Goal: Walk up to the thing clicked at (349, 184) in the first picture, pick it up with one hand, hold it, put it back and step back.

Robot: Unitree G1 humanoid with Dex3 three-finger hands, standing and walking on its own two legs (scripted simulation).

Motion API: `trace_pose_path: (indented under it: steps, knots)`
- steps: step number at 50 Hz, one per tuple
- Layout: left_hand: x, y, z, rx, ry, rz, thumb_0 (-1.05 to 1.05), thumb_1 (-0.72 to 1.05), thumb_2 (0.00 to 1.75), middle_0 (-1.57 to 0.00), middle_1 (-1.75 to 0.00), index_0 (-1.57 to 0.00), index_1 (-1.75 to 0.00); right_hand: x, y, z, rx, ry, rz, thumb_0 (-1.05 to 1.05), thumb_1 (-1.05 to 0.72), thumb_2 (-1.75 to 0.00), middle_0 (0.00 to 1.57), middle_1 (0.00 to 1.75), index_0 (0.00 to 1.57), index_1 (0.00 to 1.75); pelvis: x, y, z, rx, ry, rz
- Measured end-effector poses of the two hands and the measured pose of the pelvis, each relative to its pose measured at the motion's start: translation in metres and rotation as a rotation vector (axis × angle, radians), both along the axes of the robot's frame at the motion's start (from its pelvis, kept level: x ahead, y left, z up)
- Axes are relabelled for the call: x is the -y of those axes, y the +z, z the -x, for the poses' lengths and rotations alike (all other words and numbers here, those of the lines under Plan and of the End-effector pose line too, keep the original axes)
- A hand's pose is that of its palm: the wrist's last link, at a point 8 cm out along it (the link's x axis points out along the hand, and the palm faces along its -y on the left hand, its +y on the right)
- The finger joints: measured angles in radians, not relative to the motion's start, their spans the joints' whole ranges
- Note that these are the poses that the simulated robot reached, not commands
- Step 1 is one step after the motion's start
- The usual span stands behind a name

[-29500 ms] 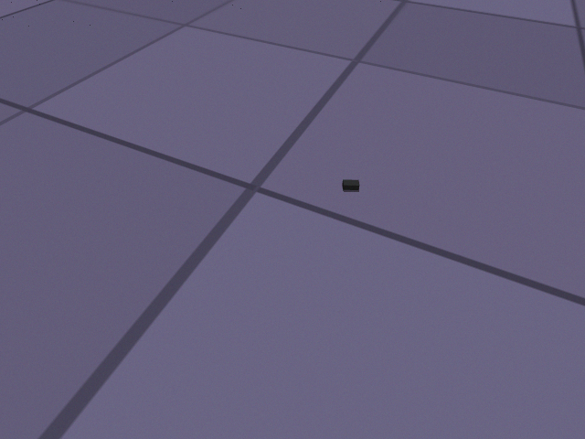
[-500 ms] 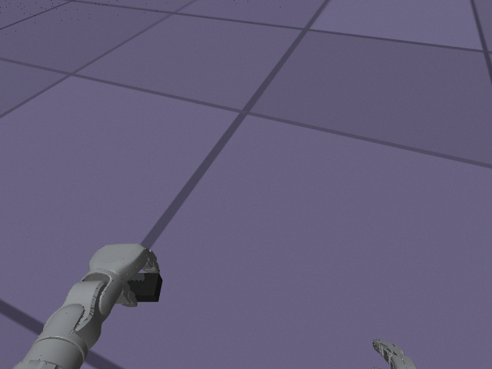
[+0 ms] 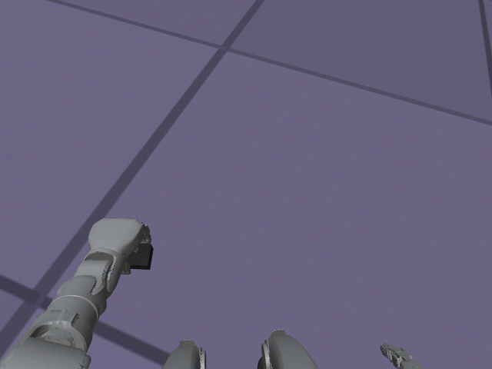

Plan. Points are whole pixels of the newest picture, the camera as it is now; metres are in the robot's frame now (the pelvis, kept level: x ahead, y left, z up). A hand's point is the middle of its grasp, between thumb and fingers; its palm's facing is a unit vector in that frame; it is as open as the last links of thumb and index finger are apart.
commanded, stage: crouch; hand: left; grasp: from above
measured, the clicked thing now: (129, 255) +0.37 +0.21 -0.14
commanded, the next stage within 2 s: lower in 1.50 s
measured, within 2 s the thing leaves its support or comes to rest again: neither
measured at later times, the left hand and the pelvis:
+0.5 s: hand (157, 273) +0.39 +0.19 -0.34, palm faces -0.47 +0.04 -0.88, open 7.1 cm; pelvis -0.03 +0.01 -0.20, yaw +0 degrees
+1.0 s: hand (166, 279) +0.41 +0.19 -0.47, palm faces -0.48 +0.01 -0.88, open 7.3 cm; pelvis -0.04 +0.00 -0.29, yaw -2 degrees
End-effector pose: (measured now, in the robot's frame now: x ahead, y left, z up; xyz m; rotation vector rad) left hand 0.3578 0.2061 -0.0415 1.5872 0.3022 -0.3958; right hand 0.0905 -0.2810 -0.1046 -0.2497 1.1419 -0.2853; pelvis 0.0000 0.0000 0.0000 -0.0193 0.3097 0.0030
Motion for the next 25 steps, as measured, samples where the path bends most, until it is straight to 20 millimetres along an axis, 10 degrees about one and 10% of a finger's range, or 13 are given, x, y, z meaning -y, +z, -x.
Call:
trace_pose_path:
  steps: [13, 25]
  knots:
    - [0.011, -0.132, -0.031, 0.002, 0.011, -0.007, -0.01, 0.41, 0.07, -1.04, -0.05, -1.06, -0.04, -0.010, -0.121, 0.084, -0.181, -0.075, 0.012, 0.01, -0.91, -0.90, 0.20, 0.30, 0.20, 0.30, -0.007, -0.112, 0.025, -0.214, -0.001, 0.013]
    - [0.016, -0.246, -0.042, -0.048, -0.004, 0.019, -0.01, 0.40, 0.08, -1.05, -0.04, -1.07, -0.03, -0.021, -0.209, 0.080, -0.192, -0.003, -0.019, 0.01, -0.90, -0.90, 0.21, 0.30, 0.21, 0.30, -0.006, -0.197, 0.035, -0.322, 0.008, 0.029]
